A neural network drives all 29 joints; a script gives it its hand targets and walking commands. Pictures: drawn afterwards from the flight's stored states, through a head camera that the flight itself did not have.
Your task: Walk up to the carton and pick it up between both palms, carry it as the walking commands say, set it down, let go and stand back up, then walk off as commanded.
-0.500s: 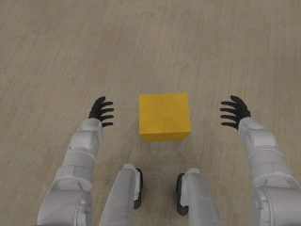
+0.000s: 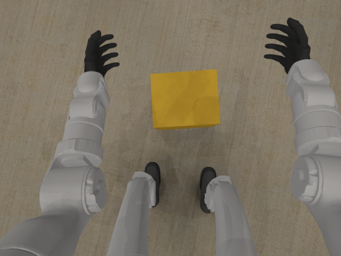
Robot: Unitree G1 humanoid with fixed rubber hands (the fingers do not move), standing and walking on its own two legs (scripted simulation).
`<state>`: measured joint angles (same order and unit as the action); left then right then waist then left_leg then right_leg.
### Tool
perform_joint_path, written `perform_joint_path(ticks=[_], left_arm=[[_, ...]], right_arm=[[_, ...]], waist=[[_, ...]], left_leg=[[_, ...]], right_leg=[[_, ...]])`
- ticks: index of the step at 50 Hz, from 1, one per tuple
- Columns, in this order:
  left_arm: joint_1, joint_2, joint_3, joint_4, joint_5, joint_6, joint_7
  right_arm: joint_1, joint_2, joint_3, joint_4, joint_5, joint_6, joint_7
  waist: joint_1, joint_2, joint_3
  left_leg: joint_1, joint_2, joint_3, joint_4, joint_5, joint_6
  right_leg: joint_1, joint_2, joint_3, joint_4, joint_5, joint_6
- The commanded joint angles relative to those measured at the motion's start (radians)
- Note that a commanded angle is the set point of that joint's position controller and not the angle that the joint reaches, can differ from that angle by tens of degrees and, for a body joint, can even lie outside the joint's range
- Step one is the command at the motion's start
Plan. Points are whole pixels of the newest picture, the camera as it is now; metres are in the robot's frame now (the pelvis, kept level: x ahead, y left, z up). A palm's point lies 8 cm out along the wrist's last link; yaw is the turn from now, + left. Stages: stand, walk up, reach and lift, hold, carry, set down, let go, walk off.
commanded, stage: reach and lift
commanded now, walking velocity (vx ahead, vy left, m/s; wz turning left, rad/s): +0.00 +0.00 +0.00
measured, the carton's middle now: (184, 104) +0.48 +0.00 -0.53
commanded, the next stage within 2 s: none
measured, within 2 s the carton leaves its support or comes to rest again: neither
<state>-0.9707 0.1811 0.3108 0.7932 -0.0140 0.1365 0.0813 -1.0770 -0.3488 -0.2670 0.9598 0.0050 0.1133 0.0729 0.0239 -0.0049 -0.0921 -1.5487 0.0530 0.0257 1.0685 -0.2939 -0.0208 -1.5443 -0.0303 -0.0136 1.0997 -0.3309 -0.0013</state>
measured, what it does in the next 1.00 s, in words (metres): lowers itself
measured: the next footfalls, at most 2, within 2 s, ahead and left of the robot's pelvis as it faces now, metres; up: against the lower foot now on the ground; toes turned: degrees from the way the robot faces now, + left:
none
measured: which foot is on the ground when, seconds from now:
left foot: down 0.00-1.00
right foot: down 0.00-1.00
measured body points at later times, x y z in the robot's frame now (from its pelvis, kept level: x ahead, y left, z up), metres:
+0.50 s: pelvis -0.03 +0.00 -0.10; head +0.30 -0.01 +0.21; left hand +0.49 +0.20 -0.22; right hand +0.51 -0.22 -0.22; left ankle +0.08 +0.14 -0.62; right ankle +0.06 -0.12 -0.62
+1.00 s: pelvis -0.04 +0.00 -0.22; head +0.31 -0.01 +0.06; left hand +0.49 +0.20 -0.37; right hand +0.51 -0.21 -0.37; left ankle +0.08 +0.14 -0.62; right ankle +0.06 -0.12 -0.62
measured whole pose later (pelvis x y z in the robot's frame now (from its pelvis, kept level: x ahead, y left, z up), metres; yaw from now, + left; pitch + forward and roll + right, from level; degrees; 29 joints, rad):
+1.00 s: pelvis -0.04 +0.00 -0.22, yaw +2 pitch +45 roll +2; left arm -1.22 0.27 0.20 0.97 -0.18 0.07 0.16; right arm -1.31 -0.43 -0.12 1.09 0.17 0.07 -0.04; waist 0.01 0.01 0.10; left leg -2.22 0.03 0.01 1.92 -0.49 -0.02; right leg -2.21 -0.05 0.03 1.98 -0.55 0.00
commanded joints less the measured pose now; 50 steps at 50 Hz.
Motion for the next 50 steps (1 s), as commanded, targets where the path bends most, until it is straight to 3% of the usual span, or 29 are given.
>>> perform_joint_path(ticks=[1, 6, 15, 21, 31, 40, 50], left_arm=[[-0.146, 0.082, 0.027, -0.117, 0.019, -0.029, -0.007], [-0.123, 0.061, 0.056, -0.152, 0.046, -0.040, -0.020], [-0.212, 0.061, 0.057, -0.096, 0.048, -0.023, -0.008], [-0.297, 0.108, 0.037, -0.080, 0.014, -0.010, 0.023], [-0.397, 0.159, -0.049, -0.089, -0.095, -0.006, 0.068], [-0.415, 0.179, -0.061, 0.013, -0.119, -0.044, 0.075], [-0.479, 0.206, -0.118, 0.096, -0.183, -0.093, 0.078]], right_arm=[[-0.163, -0.129, -0.039, -0.110, -0.024, -0.028, 0.007], [-0.146, -0.109, -0.060, -0.154, -0.044, -0.040, 0.023], [-0.245, -0.119, -0.061, -0.077, -0.028, -0.029, 0.023], [-0.323, -0.158, -0.019, -0.060, 0.015, -0.013, -0.007], [-0.404, -0.214, 0.059, -0.107, 0.095, -0.001, -0.065], [-0.427, -0.196, 0.104, -0.029, 0.139, -0.029, -0.087], [-0.483, -0.216, 0.148, 0.046, 0.185, -0.074, -0.117]], waist=[[-0.014, -0.031, -1.034], [-0.013, -0.030, -1.000], [-0.009, -0.047, -0.910], [-0.001, -0.046, -0.973], [-0.020, -0.043, -1.084], [-0.005, -0.055, -0.974], [-0.029, -0.044, -0.908]], left_leg=[[0.537, -0.110, 0.010, -0.017, 0.454, -0.022], [0.480, -0.106, 0.008, -0.003, 0.465, -0.022], [0.292, -0.121, 0.022, 0.159, 0.221, -0.036], [0.233, -0.128, 0.041, 0.313, 0.137, -0.038], [0.143, -0.118, 0.054, 0.514, 0.079, -0.033], [-0.006, -0.106, 0.052, 0.650, 0.067, -0.023], [-0.062, -0.102, 0.035, 0.786, 0.077, -0.024]], right_leg=[[0.571, 0.091, 0.017, -0.053, 0.515, 0.014], [0.483, 0.089, 0.019, -0.042, 0.507, 0.017], [0.207, 0.094, 0.001, 0.109, 0.231, 0.027], [0.112, 0.094, -0.016, 0.253, 0.131, 0.031], [0.068, 0.080, -0.026, 0.441, 0.086, 0.019], [-0.042, 0.059, -0.009, 0.585, 0.078, 0.024], [-0.115, 0.035, 0.006, 0.726, 0.079, 0.021]])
